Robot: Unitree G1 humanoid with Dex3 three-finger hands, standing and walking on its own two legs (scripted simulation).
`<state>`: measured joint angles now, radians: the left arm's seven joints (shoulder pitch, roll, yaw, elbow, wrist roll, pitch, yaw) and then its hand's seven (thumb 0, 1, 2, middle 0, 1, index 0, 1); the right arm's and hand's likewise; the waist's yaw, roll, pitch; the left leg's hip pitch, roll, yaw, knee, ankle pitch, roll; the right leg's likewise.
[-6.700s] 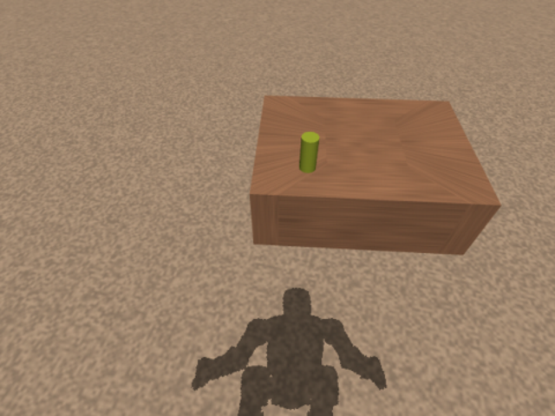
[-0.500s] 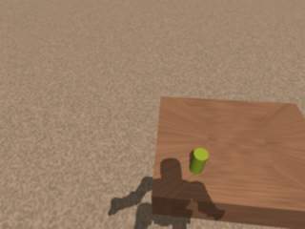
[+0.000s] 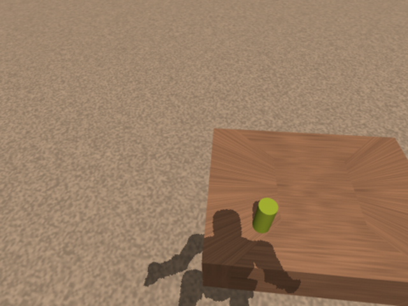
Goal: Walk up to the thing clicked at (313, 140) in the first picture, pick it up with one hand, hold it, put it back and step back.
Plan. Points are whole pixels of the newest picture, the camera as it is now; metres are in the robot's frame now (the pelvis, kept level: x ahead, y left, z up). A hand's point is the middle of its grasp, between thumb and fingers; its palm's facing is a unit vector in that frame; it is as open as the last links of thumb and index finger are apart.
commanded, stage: stand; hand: right
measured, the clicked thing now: (264, 216) +0.49 -0.21 -0.37
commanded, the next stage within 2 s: go down in 0.26 s
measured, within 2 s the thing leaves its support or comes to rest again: neither
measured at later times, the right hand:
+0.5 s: hand out of the picture +0.11 -0.24 -0.16, palm faces +0.05 +0.95 -0.31, open 8.7 cm
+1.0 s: hand out of the picture +0.12 -0.27 -0.16, palm faces +0.04 +0.95 -0.32, open 16.9 cm
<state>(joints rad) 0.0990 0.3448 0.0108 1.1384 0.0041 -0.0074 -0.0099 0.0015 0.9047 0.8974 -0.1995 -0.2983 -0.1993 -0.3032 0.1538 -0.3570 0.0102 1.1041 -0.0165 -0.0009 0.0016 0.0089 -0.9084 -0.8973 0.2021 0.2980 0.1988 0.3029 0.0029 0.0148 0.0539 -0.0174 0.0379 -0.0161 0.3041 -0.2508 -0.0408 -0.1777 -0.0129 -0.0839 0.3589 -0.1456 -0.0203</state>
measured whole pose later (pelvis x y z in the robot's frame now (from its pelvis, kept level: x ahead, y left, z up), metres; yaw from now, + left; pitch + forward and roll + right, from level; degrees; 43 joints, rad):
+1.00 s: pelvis -0.02 +0.01 -0.03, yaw -2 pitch +8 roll +1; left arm 0.22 0.27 0.01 0.68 -0.01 -0.11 0.09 0.00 0.89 0.90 -0.20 -0.30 -0.20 -0.31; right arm 0.09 -0.38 -0.22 0.76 -0.10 0.14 0.14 0.00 0.39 -0.07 0.06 0.05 0.05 0.06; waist 0.01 0.00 -0.01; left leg -0.44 0.01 0.03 0.73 -0.43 -0.02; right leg -0.61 -0.04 -0.02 0.74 -0.28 -0.01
